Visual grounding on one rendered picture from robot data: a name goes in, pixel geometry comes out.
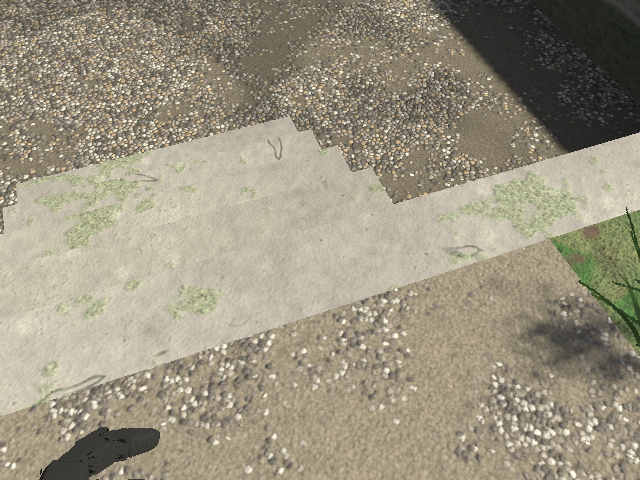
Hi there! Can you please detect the left robot hand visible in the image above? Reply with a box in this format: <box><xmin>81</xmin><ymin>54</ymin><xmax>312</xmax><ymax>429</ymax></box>
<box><xmin>39</xmin><ymin>427</ymin><xmax>160</xmax><ymax>480</ymax></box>

